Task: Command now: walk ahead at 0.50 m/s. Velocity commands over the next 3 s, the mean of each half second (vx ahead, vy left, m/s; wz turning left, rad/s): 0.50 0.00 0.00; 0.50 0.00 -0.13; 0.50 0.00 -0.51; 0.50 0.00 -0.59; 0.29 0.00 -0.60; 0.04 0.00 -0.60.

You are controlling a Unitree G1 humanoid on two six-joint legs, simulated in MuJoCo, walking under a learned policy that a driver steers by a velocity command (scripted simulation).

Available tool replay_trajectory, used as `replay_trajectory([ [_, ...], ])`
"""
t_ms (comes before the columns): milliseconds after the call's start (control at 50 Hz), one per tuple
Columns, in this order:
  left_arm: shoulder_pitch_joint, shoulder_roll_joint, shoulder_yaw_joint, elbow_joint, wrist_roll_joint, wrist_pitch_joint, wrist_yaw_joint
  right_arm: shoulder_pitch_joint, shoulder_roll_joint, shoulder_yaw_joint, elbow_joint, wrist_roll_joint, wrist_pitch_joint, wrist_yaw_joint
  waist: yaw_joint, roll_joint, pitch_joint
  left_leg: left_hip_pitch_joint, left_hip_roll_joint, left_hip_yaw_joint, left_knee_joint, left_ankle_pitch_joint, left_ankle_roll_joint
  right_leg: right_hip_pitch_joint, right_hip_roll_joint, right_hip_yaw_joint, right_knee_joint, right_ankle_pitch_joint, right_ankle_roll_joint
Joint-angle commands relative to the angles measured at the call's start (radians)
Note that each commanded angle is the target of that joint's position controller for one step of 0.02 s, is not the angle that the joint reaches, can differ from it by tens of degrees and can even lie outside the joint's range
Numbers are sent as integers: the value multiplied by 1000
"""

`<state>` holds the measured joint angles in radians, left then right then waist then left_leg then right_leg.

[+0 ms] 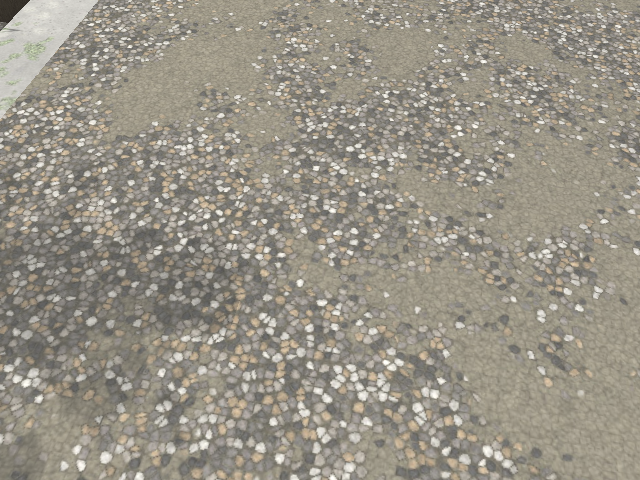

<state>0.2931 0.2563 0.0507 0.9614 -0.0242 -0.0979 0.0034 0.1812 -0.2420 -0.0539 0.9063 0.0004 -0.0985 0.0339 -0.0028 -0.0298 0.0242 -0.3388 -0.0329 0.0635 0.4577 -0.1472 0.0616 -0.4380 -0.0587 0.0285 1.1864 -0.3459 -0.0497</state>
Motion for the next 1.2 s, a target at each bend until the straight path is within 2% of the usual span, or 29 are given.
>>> replay_trajectory([
  [20,49,51,23,-48,7,10,11,19,-80,-12,-25,-8,-17,3,23,116,-56,132,252,-280,-301,77,168,-140,-94,36,-28,93,-2],
  [80,-29,58,30,-80,16,22,16,74,-125,-22,3,-7,-20,-14,19,87,-12,137,250,-222,-337,168,182,-228,-104,29,-149,206,24],
  [120,-105,55,32,-104,21,20,14,111,-129,-22,17,-4,-13,-26,1,78,0,178,245,-196,-342,202,170,-281,-102,25,-263,308,37],
  [200,-240,30,21,-141,15,11,-1,170,-139,-20,39,6,-5,-38,-41,85,24,218,217,-135,-350,183,137,-252,-65,-10,-492,461,37],
  [300,-374,32,10,-192,4,1,-29,251,-150,-26,83,14,14,-42,-82,84,69,371,272,-138,-298,183,135,-283,-36,-23,-629,405,22],
  [360,-358,58,15,-204,2,-9,-44,239,-165,-36,91,18,28,-48,-48,105,51,435,305,-144,-222,311,115,-213,-13,-34,-675,299,-15],
  [400,-186,109,43,-157,6,-12,-41,190,-172,-38,81,19,36,-49,53,119,-53,410,262,-100,-30,613,82,55,52,-89,-705,280,-55],
  [420,-3,165,68,-103,11,-12,-33,181,-144,-26,69,12,37,-48,125,91,-172,288,205,-59,191,591,51,332,23,-53,-681,312,-94],
  [440,155,267,92,-75,33,-9,-25,270,-55,2,47,-1,25,-41,122,-102,-345,-80,80,-9,590,212,-12,748,-240,327,-682,266,-227],
  [460,177,234,80,-62,20,-4,-29,298,-17,18,62,10,-2,-32,110,-248,-442,-305,-33,-114,818,-406,-34,878,-359,700,-856,145,-316],
  [480,109,167,57,-74,12,-5,-29,215,-122,-10,45,36,-22,-26,113,-168,-321,-408,38,-186,909,-388,-10,782,-321,611,-879,76,-261],
  [500,21,128,45,-96,15,-4,-25,129,-142,-14,19,49,-31,-26,94,-108,-204,-426,91,-155,894,-303,4,633,-284,459,-896,114,-220],
  [520,-52,101,34,-106,22,-6,-29,88,-132,-16,13,40,-29,-33,60,-30,-120,-387,135,-132,825,-219,3,472,-243,349,-935,193,-199],
  [540,-92,72,25,-109,30,-10,-32,88,-125,-25,16,26,-16,-40,24,-29,-82,-327,168,-136,756,-169,2,368,-204,274,-968,242,-179],
  [600,-76,78,26,-85,30,-18,-34,131,-66,-23,28,18,20,-45,-19,-43,-47,-252,188,-125,666,-108,-14,249,-171,177,-1042,306,-189],
  [640,-44,110,33,-69,31,-19,-22,67,-73,-28,5,11,27,-48,-15,-25,-15,-319,194,-123,573,-24,-33,254,-171,142,-1068,346,-197],
  [760,53,122,33,-29,17,-6,1,-148,-50,-21,-56,7,17,-34,44,-25,29,-330,153,-85,232,245,-54,299,-128,48,-1084,355,-153],
  [860,125,136,41,8,2,14,9,-276,-61,-13,-106,18,-3,-11,73,-31,65,-309,114,-95,73,201,-55,399,-168,97,-1009,328,-150],
  [920,99,155,53,5,-1,26,16,-212,-108,-27,-99,20,-20,-4,18,-63,28,-165,87,-92,23,109,-34,421,-192,144,-921,394,-125],
  [940,77,152,52,-2,0,30,16,-123,-134,-42,-75,18,-24,-8,-34,-65,-19,-35,64,-70,0,83,-18,407,-163,130,-829,506,-106],
  [960,67,118,40,-15,7,31,14,44,-186,-66,-30,11,-28,-16,-103,-42,-135,212,92,-89,23,94,17,323,-98,89,-630,537,-74],
  [980,75,59,19,-49,31,31,13,220,-271,-85,-8,-2,-27,-27,-148,113,-311,516,302,-312,41,78,71,120,-4,18,-292,235,-31],
  [1000,200,-39,-3,-61,0,12,9,238,-305,-89,6,-9,-18,-19,-74,413,-412,750,479,-748,-109,-117,205,-219,121,29,-9,-255,9],
  [1020,150,83,24,-45,-20,3,11,192,-191,-60,-14,-4,-20,-19,-94,272,-330,669,441,-725,-152,-225,171,-304,56,123,111,-233,3],
  [1040,69,122,37,-67,-28,1,12,120,-135,-44,-28,2,-21,-22,-89,199,-205,538,414,-556,-162,-205,123,-343,12,102,121,-135,-9],
  [1060,37,107,38,-69,-23,7,17,53,-115,-35,-35,-2,-21,-21,-57,118,-141,400,377,-449,-191,-123,103,-295,-34,85,94,-47,-7],
  [1080,20,94,46,-73,-12,15,19,10,-91,-30,-33,-6,-20,-20,-33,116,-86,299,342,-357,-226,-65,94,-260,-61,84,43,10,-5],
  [1120,41,54,48,-79,-14,39,12,-11,-76,-28,-22,-16,-23,-24,3,151,-56,205,312,-240,-281,3,91,-188,-91,79,2,63,-5],
  [1200,-30,41,52,-124,-4,66,9,19,-120,-44,1,-17,-27,-41,9,94,-5,200,319,-104,-327,134,115,-275,-99,85,-95,183,13],
])
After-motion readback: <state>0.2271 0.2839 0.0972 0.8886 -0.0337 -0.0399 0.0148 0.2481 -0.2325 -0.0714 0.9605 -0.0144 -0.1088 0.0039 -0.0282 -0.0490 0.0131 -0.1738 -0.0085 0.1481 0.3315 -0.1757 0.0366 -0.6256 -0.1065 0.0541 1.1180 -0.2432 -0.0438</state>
